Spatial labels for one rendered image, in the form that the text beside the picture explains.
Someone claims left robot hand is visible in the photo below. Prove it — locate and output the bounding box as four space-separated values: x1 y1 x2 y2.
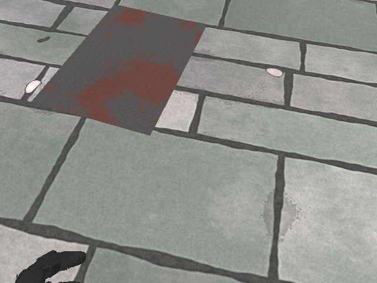
15 250 86 283

